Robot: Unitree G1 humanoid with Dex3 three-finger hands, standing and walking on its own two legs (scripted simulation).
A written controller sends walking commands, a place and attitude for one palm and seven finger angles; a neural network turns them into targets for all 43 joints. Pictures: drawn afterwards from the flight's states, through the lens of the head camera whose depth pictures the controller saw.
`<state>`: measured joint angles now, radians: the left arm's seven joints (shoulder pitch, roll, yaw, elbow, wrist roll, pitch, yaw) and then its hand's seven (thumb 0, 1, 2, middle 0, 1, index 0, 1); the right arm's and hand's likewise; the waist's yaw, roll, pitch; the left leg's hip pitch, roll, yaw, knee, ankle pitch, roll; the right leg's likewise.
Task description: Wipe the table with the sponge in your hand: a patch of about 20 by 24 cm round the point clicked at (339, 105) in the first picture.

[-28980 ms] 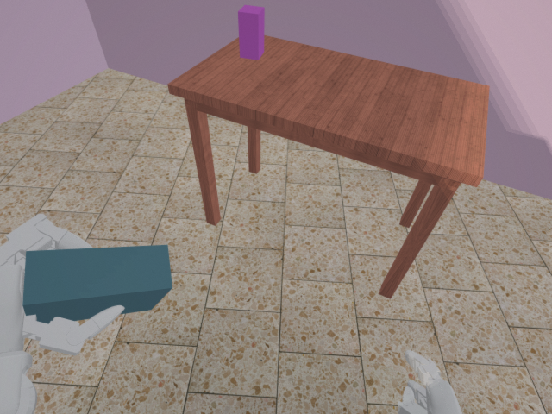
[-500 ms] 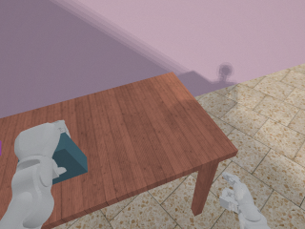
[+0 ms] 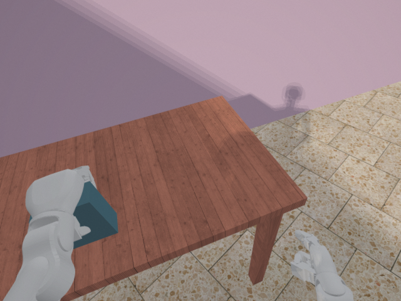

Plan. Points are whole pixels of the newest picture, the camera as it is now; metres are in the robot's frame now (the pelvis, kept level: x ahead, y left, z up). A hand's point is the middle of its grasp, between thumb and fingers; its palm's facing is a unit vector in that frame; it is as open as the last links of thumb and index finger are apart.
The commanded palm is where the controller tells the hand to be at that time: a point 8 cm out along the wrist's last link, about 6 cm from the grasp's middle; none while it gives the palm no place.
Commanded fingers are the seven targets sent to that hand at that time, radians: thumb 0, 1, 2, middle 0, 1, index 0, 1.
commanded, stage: move the sponge above the wiping area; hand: left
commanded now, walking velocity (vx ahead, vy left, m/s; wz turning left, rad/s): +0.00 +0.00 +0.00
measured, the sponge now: (84, 222) +0.23 +0.29 +0.04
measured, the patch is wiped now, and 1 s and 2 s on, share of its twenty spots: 0.00 0.00 0.00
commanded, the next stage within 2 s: lower the sponge onto the table in 1.64 s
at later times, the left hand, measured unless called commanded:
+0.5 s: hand (85, 211) +0.23 +0.28 +0.08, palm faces +0.03 -0.10 -0.99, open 9.5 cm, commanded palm +0.20 +0.27 +0.15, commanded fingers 0.00 0.10 1.30 -1.20 -1.60 -1.20 -1.60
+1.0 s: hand (95, 215) +0.24 +0.26 +0.06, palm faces +0.01 -0.11 -0.99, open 9.5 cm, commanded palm +0.21 +0.26 +0.13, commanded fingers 0.00 0.10 1.30 -1.20 -1.60 -1.20 -1.60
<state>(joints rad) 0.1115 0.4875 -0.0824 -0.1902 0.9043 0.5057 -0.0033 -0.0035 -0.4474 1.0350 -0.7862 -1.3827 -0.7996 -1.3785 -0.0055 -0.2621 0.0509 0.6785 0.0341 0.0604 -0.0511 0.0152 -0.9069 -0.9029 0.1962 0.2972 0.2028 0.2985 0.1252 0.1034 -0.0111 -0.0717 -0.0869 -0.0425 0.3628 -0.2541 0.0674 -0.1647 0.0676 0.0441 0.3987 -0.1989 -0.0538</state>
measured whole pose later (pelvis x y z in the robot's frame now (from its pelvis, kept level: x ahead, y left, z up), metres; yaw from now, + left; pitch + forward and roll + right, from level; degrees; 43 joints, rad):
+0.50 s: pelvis +0.00 -0.01 +0.00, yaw +0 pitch -2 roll +0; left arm 0.11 0.44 -0.12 -0.14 0.92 0.52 0.04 0.00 -0.45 1.04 -0.79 -1.38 -0.80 -1.38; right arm -0.01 -0.26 0.04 0.68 0.04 0.07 -0.05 0.02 -0.91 -0.90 0.20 0.30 0.20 0.30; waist 0.12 0.10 -0.02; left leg -0.07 -0.08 -0.04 0.37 -0.26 0.06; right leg -0.17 0.07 0.05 0.41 -0.20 -0.06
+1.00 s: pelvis +0.00 -0.01 +0.00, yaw +0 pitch -2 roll +0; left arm 0.10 0.41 -0.16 -0.07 0.94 0.51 0.07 0.00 -0.45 1.04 -0.79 -1.38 -0.80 -1.38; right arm 0.00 -0.25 0.04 0.69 0.04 0.07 -0.05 0.01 -0.91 -0.90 0.20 0.30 0.20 0.30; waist 0.12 0.10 -0.03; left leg -0.08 -0.08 -0.04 0.38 -0.26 0.06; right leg -0.18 0.08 0.05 0.41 -0.21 -0.07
